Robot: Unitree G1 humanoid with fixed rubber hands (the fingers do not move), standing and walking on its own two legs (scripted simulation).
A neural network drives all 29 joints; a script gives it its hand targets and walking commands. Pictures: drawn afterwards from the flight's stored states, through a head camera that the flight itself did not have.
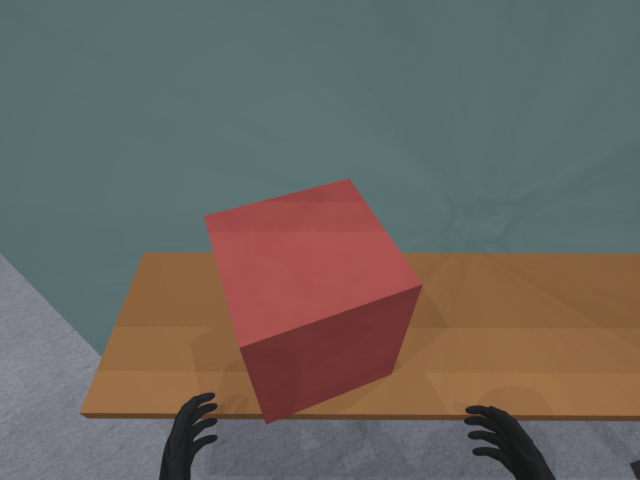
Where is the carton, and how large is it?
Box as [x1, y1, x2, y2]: [204, 179, 422, 424]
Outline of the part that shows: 349,179 204,216 238,344 266,424 390,374 422,284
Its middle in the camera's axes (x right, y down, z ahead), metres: -0.02 +0.09 +0.56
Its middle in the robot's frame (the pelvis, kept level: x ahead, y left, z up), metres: +0.36 +0.05 +0.00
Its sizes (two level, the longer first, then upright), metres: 0.210 0.200 0.250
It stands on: a table, 0.65 m high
